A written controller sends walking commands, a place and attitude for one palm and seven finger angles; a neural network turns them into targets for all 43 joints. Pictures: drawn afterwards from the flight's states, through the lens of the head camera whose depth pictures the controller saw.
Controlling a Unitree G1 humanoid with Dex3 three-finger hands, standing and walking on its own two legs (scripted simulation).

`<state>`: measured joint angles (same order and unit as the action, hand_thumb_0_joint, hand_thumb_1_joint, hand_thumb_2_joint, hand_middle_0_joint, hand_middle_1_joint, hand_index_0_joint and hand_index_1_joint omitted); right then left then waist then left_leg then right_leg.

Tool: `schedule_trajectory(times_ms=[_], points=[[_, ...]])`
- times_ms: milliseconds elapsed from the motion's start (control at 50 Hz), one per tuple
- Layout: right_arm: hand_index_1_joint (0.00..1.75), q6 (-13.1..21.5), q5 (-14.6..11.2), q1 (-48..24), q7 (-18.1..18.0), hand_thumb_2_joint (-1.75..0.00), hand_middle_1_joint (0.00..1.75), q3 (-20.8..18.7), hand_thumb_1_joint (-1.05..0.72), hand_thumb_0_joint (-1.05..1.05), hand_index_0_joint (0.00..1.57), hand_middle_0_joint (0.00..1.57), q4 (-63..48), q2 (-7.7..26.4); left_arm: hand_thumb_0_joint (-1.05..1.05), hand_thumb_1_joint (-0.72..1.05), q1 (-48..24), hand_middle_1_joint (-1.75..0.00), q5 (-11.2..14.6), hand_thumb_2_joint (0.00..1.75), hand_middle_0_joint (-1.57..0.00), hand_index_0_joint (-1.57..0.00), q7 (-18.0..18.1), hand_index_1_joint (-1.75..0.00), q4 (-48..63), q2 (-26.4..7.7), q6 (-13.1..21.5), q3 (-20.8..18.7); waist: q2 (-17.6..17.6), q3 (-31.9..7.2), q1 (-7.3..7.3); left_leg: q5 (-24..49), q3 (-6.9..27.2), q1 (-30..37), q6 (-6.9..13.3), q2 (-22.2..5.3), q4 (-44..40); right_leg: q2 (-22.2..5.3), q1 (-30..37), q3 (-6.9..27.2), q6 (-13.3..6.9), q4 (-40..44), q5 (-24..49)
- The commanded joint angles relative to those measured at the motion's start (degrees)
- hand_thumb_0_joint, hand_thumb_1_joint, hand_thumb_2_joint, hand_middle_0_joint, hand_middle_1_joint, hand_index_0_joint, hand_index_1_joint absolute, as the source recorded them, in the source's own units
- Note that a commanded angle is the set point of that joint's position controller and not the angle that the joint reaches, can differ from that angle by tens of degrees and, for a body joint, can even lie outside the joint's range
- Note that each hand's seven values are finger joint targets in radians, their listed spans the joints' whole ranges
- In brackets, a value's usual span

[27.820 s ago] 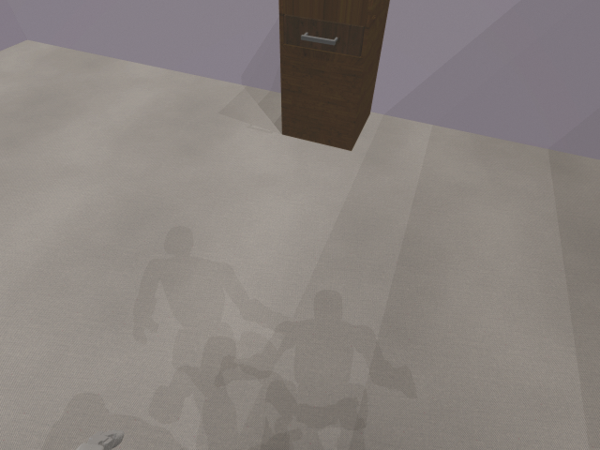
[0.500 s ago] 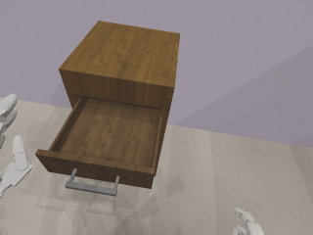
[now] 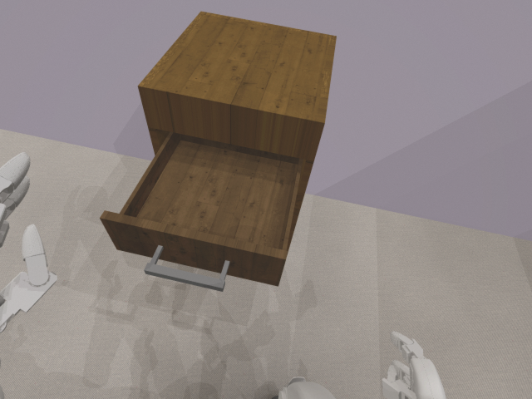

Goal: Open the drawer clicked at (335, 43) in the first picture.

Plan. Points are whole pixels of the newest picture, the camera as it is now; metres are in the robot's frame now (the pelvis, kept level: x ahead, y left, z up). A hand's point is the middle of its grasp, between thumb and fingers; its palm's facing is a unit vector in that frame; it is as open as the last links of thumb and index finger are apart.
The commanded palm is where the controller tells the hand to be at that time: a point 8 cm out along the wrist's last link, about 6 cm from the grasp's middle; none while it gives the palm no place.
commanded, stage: step back with the hand held close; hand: left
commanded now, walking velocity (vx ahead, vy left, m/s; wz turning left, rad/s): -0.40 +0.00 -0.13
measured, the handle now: (188, 267) +0.39 +0.16 -0.16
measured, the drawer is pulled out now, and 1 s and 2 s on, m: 0.29 0.29 0.29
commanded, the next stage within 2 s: stop stepping back and stand still in 0.10 s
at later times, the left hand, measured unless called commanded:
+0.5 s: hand (115, 367) +0.13 +0.14 +0.17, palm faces +0.15 -0.78 -0.61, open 7.4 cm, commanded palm +0.08 +0.19 +0.19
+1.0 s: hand out of the picture +0.08 +0.17 +0.17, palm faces +0.30 -0.85 -0.44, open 7.4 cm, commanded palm +0.04 +0.21 +0.19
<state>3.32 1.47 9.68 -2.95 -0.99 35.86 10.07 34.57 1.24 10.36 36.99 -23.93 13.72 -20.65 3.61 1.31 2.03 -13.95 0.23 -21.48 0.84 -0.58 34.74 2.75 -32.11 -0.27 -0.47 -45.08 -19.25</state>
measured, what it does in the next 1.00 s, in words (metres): walks backwards: right foot, then left foot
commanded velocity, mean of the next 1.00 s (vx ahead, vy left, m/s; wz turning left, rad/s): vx -0.01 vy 0.07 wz -0.01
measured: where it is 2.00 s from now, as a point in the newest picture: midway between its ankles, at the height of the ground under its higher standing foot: outside the picture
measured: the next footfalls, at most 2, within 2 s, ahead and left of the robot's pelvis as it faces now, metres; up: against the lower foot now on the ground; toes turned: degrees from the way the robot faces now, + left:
right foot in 0.30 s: -0.09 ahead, -0.16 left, +0.00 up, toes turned -9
left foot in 0.62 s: -0.07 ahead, +0.04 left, +0.00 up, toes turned -5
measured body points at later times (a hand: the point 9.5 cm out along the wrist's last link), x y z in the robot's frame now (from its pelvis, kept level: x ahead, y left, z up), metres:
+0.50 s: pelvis -0.08 -0.07 +0.02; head -0.03 -0.08 +0.46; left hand +0.12 +0.18 +0.21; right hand +0.01 -0.34 -0.09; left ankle -0.10 +0.05 -0.66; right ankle -0.14 -0.15 -0.73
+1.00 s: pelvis -0.12 -0.05 +0.01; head -0.10 -0.05 +0.46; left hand +0.06 +0.21 +0.19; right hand +0.04 -0.28 -0.08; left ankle -0.11 +0.04 -0.73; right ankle -0.13 -0.15 -0.73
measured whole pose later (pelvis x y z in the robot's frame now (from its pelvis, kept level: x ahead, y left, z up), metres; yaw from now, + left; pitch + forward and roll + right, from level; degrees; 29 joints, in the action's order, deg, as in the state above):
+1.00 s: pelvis -0.12 -0.05 +0.01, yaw -5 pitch +0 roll -1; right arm 3.6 -1.9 10.1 -1.6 1.0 35.4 9.5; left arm 38.2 2.7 9.1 33.9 -20.4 11.8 -20.2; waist -0.2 2.4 -0.5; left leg -14.6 -0.7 -13.5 1.8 0.3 28.9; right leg 1.3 -10.8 -4.8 -1.7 -25.3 -14.3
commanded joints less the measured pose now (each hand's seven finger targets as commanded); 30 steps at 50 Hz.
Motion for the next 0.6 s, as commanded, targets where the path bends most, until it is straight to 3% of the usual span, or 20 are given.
schedule_trajectory(times_ms=[0, 20, 60, 80, 180, 220, 240, 260, 280, 300, 320, 340, 360, 380, 420, 480, 540, 560, 580], points=[[0.3, 6.28, -0.58, -1.73, 0.22, -0.9, 0.3, -4.17, -0.9, 0.0, 0.2, 0.2, -7.22, 8.12, 0.0, 0.9, -0.27, -0.3, 2.29, 0.9, -0.2, -0.2, 0.17, -0.3, 16.24, -8.7, 3.46, -8.0, -12.54, -9.97, -0.64, 30.25, 9.15, 7.01, 9.13, -20.54, -11.46, -0.3, -0.97, 5.32, 1.71, -24.46, -9.57], [0.3, 6.72, -0.85, -1.28, 0.5, -0.9, 0.3, -4.04, -0.9, 0.0, 0.2, 0.2, -5.72, 7.36, 0.0, 0.9, 0.91, -0.3, 2.29, 0.9, -0.2, -0.2, 0.07, -0.3, 15.6, -7.73, 2.87, -7.74, -11.45, -9.14, -0.65, 34.31, 6.91, 11.58, 8.38, -19.27, -10.85, 0.09, -3.81, 4.13, 2.24, -23.67, -8.87], [0.3, 7.31, -0.71, -3.27, 0.87, -0.9, 0.3, -3.68, -0.9, 0.0, 0.2, 0.2, -5.32, 7.62, 0.0, 0.9, -2.21, -0.3, 2.64, 0.9, -0.2, -0.2, -0.39, -0.3, 18.77, -7.22, 2.6, -6.71, -14.06, -7.49, -1.25, 34.91, 4.2, 11.98, 7.19, -18.49, -10.94, -1.04, -1.61, 2.1, 2.44, -17.63, -8.16], [0.3, 7.65, -1.03, -3.09, 1.29, -0.9, 0.3, -3.35, -0.9, 0.0, 0.2, 0.2, -5.1, 7.42, 0.0, 0.9, -4.11, -0.3, 2.12, 0.9, -0.2, -0.2, -0.69, -0.3, 19.49, -6.23, 2.85, -5.0, -13.88, -6.49, -0.86, 35.0, 4.2, 12.92, 6.63, -17.84, -10.88, -1.1, -0.91, 1.47, 2.26, -14.01, -7.71], [0.3, 7.23, -0.44, -4.24, 1.81, -0.9, 0.3, -3.06, -0.9, 0.0, 0.2, 0.2, -5.45, 8.0, 0.0, 0.9, -1.39, -0.3, 2.27, 0.9, -0.2, -0.2, -1.43, -0.3, 16.01, -6.65, 2.18, -6.76, -18.45, -7.73, -1.1, 18.07, 6.66, 8.76, 5.99, -17.84, -13.61, -0.92, 8.81, 0.06, 1.99, 2.39, -7.67], [0.3, 6.47, -0.9, -3.83, 2.2, -0.9, 0.3, -2.94, -0.9, 0.0, 0.2, 0.2, -6.78, 8.23, 0.0, 0.9, 3.5, -0.3, 2.41, 0.9, -0.2, -0.2, -1.57, -0.3, 13.48, -6.93, 1.88, -9.13, -18.08, -8.01, -1.6, 5.62, 4.72, 4.81, 4.63, -15.61, -11.86, -1.09, 15.2, -0.9, 1.85, 12.28, -3.41], [0.3, 5.91, -1.42, -4.6, 2.4, -0.9, 0.3, -2.95, -0.9, 0.0, 0.2, 0.2, -7.78, 8.29, 0.0, 0.9, 5.26, -0.3, 2.06, 0.9, -0.2, -0.2, -1.67, -0.3, 13.79, -8.16, 2.26, -10.83, -16.45, -8.36, -2.28, -0.37, 2.42, 2.77, 3.36, -13.56, -8.49, -1.75, 19.45, -1.76, 1.89, 19.22, 3.15], [0.3, 5.06, -1.73, -4.08, 2.6, -0.9, 0.3, -2.96, -0.9, 0.0, 0.2, 0.2, -8.55, 8.0, 0.0, 0.9, 8.12, -0.3, 1.39, 0.9, -0.2, -0.2, -1.82, -0.3, 13.6, -10.14, 2.62, -13.0, -12.94, -9.75, -2.4, -4.37, -0.93, 1.92, 1.7, -9.62, -4.67, -2.57, 23.11, -2.76, 2.06, 24.31, 10.12], [0.3, 4.31, -2.23, -3.63, 2.75, -0.9, 0.3, -2.95, -0.9, 0.0, 0.2, 0.2, -9.12, 7.16, 0.0, 0.9, 8.47, -0.3, 1.47, 0.9, -0.2, -0.2, -2.19, -0.3, 13.99, -10.96, 3.4, -13.37, -5.47, -10.03, -2.27, -7.56, -3.83, 1.93, 0.44, -5.48, 1.36, -5.05, 23.85, -2.03, 1.67, 28.38, 13.49], [0.3, 3.85, -2.7, -3.9, 2.61, -0.9, 0.3, -2.99, -0.9, 0.0, 0.2, 0.2, -10.39, 6.53, 0.0, 0.9, 8.19, -0.3, 1.72, 0.9, -0.2, -0.2, -2.0, -0.3, 14.37, -12.95, 3.98, -15.04, 1.52, -8.99, -2.4, -10.69, -5.25, -2.01, -0.43, -2.71, 9.12, -10.44, 24.48, 2.38, -0.32, 29.62, 16.52], [0.3, 3.22, -3.28, -2.45, 2.41, -0.9, 0.3, -3.44, -0.9, 0.0, 0.2, 0.2, -10.88, 6.14, 0.0, 0.9, 9.42, -0.3, 1.52, 0.9, -0.2, -0.2, -1.68, -0.3, 12.07, -12.78, 4.08, -15.15, 12.14, -9.56, -2.11, -13.11, -5.12, -10.26, -1.38, 1.56, 21.03, -17.13, 28.27, 11.35, -2.67, 28.5, 31.12], [0.3, 3.52, -4.62, -2.57, 2.34, -0.9, 0.3, -4.28, -0.9, 0.0, 0.2, 0.2, -11.77, 7.25, 0.0, 0.9, 10.48, -0.3, 2.56, 0.9, -0.2, -0.2, -1.65, -0.3, 11.34, -11.69, 3.47, -14.55, 15.86, -9.92, -1.95, -13.53, 0.64, -11.47, -1.14, 2.58, 29.27, -21.26, 26.51, 17.95, -2.89, 27.71, 36.98], [0.3, 3.08, -4.43, -1.5, 2.25, -0.9, 0.3, -4.03, -0.9, 0.0, 0.2, 0.2, -10.72, 7.25, 0.0, 0.9, 11.69, -0.3, 2.68, 0.9, -0.2, -0.2, -1.22, -0.3, 9.85, -11.45, 3.07, -15.99, 10.26, -11.9, -1.34, -11.89, 1.91, -12.57, -1.08, 1.24, 31.7, -20.77, 28.5, 14.93, -4.23, 24.67, 38.99], [0.3, 2.29, -4.08, -2.23, 1.72, -0.9, 0.3, -3.18, -0.9, 0.0, 0.2, 0.2, -10.33, 5.52, 0.0, 0.9, 13.67, -0.3, 2.58, 0.9, -0.2, -0.2, -0.85, -0.3, 8.26, -9.61, 2.74, -15.24, 5.8, -11.32, -0.59, -10.06, 2.66, -14.91, -1.38, -0.53, 30.41, -20.46, 30.7, 12.82, -6.64, 22.17, 39.51], [0.3, 1.51, -3.47, -5.27, 0.77, -0.9, 0.3, -2.43, -0.9, 0.0, 0.2, 0.2, -10.13, 5.39, 0.0, 0.9, 12.43, -0.3, 1.47, 0.9, -0.2, -0.2, -0.17, -0.3, 7.47, -8.19, 3.29, -13.45, 1.76, -8.47, -0.38, -9.3, 0.31, -13.88, -1.19, -0.88, 23.02, -19.12, 31.02, 10.11, -6.93, 22.34, 41.58], [0.3, 3.06, -3.25, -4.81, -0.15, -0.9, 0.3, -2.82, -0.9, 0.0, 0.2, 0.2, -10.14, 7.01, 0.0, 0.9, 8.55, -0.3, 0.5, 0.9, -0.2, -0.2, 0.18, -0.3, 6.99, -7.32, 3.43, -9.76, 4.63, -6.04, -0.96, -9.3, -0.66, -5.72, 0.42, -0.92, 9.05, -19.22, 28.75, 9.5, -6.56, 22.77, 38.08], [0.3, 4.08, -3.03, -3.2, -0.18, -0.9, 0.3, -3.06, -0.9, 0.0, 0.2, 0.2, -10.26, 7.91, 0.0, 0.9, 6.98, -0.3, 0.36, 0.9, -0.2, -0.2, 0.49, -0.3, 8.69, -6.66, 3.18, -7.09, 4.63, -6.8, -0.76, -3.6, -3.31, 2.0, 1.65, 0.84, -5.79, -18.4, 30.81, 9.28, -3.48, 21.15, 39.12], [0.3, 4.11, -3.23, -3.08, -0.34, -0.9, 0.3, -3.13, -0.9, 0.0, 0.2, 0.2, -10.12, 8.22, 0.0, 0.9, 7.22, -0.3, 0.49, 0.9, -0.2, -0.2, 0.64, -0.3, 8.8, -6.96, 2.87, -6.83, 2.24, -6.59, -0.59, 1.94, -3.95, 5.72, 2.05, 1.05, -11.16, -17.2, 30.46, 8.5, -1.7, 18.99, 40.23], [0.3, 4.21, -3.2, -2.68, -0.29, -0.9, 0.3, -3.24, -0.9, 0.0, 0.2, 0.2, -10.62, 8.83, 0.0, 0.9, 6.27, -0.3, 0.83, 0.9, -0.2, -0.2, 0.59, -0.3, 11.1, -7.09, 3.0, -6.27, -0.1, -6.9, -0.52, 7.84, -2.7, 9.05, 2.78, -0.55, -14.77, -14.91, 29.9, 6.18, 0.09, 15.47, 39.51]])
